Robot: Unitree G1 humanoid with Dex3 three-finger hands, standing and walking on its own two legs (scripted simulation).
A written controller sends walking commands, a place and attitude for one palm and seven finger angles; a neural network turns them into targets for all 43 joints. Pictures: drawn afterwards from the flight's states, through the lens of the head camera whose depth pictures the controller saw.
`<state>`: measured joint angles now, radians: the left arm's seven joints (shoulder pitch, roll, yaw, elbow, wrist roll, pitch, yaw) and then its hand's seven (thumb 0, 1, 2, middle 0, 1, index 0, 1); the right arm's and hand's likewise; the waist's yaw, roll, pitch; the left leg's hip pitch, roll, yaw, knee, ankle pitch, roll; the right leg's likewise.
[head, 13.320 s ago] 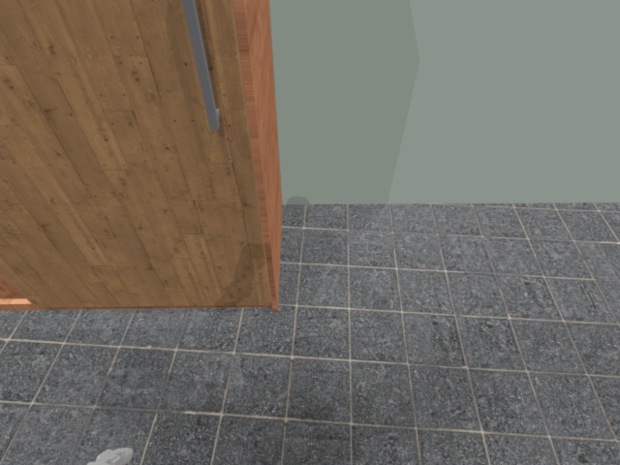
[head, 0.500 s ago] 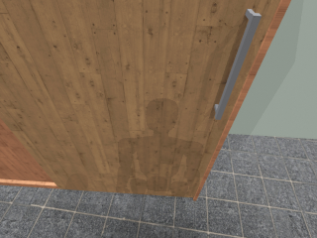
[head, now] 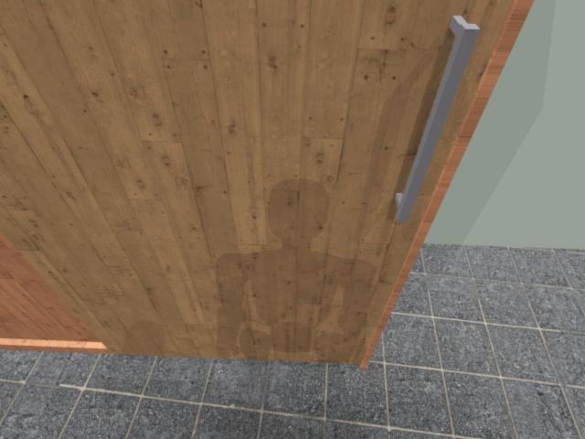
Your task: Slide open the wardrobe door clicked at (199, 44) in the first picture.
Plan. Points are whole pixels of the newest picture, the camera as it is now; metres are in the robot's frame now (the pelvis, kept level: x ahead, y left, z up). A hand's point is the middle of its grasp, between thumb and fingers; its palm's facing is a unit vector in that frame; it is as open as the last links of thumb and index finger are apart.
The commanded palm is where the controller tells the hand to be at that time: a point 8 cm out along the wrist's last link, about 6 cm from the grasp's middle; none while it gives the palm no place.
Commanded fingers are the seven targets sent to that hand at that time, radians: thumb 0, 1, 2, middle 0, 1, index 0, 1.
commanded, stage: look again from close up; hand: right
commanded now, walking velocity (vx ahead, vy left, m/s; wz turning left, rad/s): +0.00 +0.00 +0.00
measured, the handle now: (425, 136) +0.47 -0.15 +0.19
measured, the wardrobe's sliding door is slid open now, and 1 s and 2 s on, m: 0.00 0.00 0.00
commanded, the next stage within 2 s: raise the hand with hooked fingers in 0.44 s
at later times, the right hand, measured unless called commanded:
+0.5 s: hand out of the picture +0.00 -0.16 -0.17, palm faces +0.04 +0.98 -0.18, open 7.4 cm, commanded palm none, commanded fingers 0.00 -0.90 -0.90 0.20 0.30 0.20 0.30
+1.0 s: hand (445, 438) +0.15 -0.18 -0.03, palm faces +0.11 +0.99 +0.00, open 8.8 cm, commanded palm +0.14 -0.24 +0.01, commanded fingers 0.00 -0.34 -0.66 0.24 0.66 0.24 0.66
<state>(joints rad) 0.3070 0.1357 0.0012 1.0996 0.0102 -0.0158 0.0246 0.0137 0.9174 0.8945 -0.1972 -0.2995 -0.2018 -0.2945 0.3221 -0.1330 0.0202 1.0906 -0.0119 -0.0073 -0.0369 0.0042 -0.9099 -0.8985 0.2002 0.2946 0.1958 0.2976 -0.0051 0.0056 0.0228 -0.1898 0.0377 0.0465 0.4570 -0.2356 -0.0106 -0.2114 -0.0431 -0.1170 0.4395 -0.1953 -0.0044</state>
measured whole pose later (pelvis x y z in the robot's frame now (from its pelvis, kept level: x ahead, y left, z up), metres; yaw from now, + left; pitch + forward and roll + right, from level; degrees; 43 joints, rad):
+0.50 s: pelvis +0.01 +0.00 +0.00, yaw +0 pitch -1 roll +0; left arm 0.31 0.12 0.00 1.11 0.01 -0.02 0.02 0.01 0.91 0.89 -0.20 -0.30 -0.20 -0.29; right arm 0.31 -0.13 0.01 1.09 -0.01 -0.01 -0.03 0.00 -0.91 -0.90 0.20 0.29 0.20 0.30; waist 0.00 0.00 0.04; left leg -0.18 0.04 0.06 0.44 -0.24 -0.01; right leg -0.21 -0.04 -0.11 0.42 -0.19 0.00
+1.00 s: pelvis +0.01 +0.02 -0.04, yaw -3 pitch +4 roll +0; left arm 0.15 0.25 0.08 0.49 -0.02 -0.20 0.02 0.01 0.91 0.89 -0.20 -0.30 -0.20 -0.29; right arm 0.61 -0.21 -0.14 0.01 0.23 -0.36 0.25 0.01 -0.57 -0.75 0.23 0.51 0.23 0.52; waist -0.02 0.06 -0.07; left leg -0.47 0.04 0.10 0.86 -0.47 0.02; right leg -0.53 -0.07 -0.05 0.85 -0.40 0.02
